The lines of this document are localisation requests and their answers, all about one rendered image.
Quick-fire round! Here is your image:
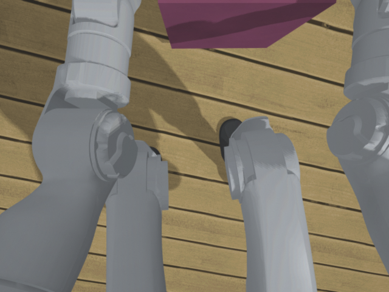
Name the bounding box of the left robot thigh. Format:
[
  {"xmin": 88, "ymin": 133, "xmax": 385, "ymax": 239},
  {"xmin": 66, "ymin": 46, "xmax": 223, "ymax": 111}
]
[{"xmin": 106, "ymin": 151, "xmax": 169, "ymax": 292}]

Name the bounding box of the robot right forearm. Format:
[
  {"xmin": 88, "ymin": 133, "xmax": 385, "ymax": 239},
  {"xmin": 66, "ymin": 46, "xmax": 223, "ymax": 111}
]
[{"xmin": 343, "ymin": 0, "xmax": 389, "ymax": 100}]

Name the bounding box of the robot right upper arm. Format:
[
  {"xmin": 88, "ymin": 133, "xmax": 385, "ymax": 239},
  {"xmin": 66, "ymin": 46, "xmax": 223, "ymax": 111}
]
[{"xmin": 326, "ymin": 96, "xmax": 389, "ymax": 275}]

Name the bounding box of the robot left forearm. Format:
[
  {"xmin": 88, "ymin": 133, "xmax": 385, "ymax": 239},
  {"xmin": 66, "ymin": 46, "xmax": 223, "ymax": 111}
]
[{"xmin": 32, "ymin": 0, "xmax": 142, "ymax": 152}]

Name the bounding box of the right robot shin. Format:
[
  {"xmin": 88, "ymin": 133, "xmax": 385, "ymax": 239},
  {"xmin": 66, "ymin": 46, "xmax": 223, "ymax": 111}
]
[{"xmin": 230, "ymin": 116, "xmax": 300, "ymax": 180}]

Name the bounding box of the robot left upper arm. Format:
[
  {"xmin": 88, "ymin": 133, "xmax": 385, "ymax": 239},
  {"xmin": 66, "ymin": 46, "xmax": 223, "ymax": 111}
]
[{"xmin": 0, "ymin": 108, "xmax": 138, "ymax": 292}]

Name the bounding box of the carton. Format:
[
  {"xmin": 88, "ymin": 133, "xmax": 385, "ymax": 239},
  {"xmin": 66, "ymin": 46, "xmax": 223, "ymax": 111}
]
[{"xmin": 158, "ymin": 0, "xmax": 336, "ymax": 49}]

